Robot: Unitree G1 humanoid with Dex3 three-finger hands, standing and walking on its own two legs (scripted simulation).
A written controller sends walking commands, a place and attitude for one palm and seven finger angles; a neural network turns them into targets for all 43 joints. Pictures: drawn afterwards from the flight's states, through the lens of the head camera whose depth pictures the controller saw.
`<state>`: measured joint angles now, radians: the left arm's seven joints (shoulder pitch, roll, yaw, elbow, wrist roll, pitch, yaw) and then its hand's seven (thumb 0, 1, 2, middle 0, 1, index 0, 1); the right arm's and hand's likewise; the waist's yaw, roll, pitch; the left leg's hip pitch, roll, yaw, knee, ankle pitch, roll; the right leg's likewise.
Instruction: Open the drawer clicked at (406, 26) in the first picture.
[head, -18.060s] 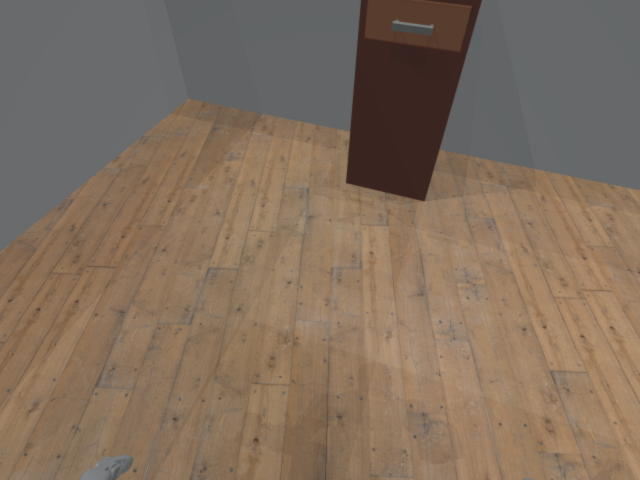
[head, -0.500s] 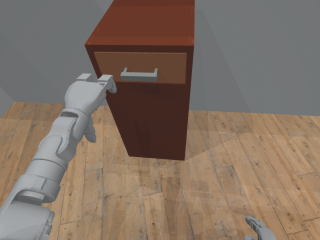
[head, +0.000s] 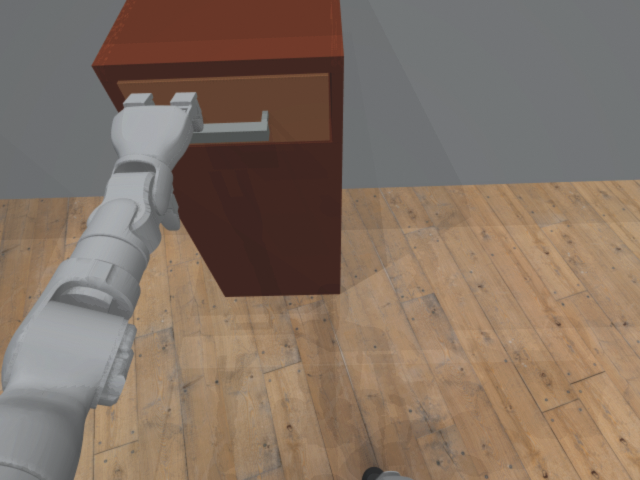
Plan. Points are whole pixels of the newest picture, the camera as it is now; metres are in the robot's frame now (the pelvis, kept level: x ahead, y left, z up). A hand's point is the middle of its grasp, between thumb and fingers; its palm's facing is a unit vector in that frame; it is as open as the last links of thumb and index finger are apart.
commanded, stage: move the hooked fingers above the handle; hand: left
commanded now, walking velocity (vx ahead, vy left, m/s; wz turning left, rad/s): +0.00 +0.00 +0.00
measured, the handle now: (229, 124) +0.67 +0.15 +0.01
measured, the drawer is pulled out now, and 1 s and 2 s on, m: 0.00 0.00 0.00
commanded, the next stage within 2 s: none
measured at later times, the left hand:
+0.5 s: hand (200, 128) +0.59 +0.17 +0.08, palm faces -0.09 +0.04 -1.00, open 13.8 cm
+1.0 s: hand (239, 112) +0.62 +0.11 +0.08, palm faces -0.05 +0.01 -1.00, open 13.6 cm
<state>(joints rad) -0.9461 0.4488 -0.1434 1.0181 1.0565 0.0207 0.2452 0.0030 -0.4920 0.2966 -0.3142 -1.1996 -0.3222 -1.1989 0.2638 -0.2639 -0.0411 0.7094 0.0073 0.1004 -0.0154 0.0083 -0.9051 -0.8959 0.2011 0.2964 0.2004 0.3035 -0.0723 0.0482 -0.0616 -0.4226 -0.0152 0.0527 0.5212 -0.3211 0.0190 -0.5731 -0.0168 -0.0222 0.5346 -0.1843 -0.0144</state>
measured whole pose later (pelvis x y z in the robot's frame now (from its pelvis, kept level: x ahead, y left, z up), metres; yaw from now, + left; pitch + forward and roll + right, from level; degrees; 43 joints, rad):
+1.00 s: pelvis -0.01 +0.01 -0.03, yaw -4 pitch +25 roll +0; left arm -1.51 0.61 -0.06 1.51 1.10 0.30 0.24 0.00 -0.49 0.30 -0.35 -1.23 -0.35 -1.27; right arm 0.27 -0.29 0.07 0.65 0.02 0.16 -0.04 0.00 -0.90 -0.90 0.20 0.30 0.20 0.30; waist -0.34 0.09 -0.05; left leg -0.77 0.01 0.12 0.72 -0.40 0.05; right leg -0.91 0.01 0.04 0.66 -0.19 0.01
